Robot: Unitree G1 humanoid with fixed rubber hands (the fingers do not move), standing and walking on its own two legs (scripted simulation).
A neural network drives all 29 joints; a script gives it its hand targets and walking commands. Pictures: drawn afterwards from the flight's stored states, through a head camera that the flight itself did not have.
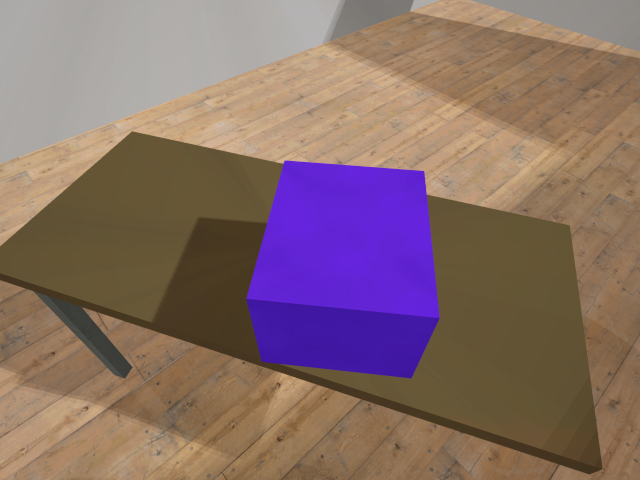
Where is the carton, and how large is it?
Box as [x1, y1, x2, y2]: [246, 160, 439, 377]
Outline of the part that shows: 285,160 246,298 261,360 268,362 411,377 439,317 423,171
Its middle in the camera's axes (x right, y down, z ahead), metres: +0.04 +0.04 +0.68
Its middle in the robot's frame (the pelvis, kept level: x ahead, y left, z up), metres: +0.49 -0.02 -0.07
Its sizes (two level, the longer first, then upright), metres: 0.298 0.251 0.195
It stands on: a table, 0.60 m high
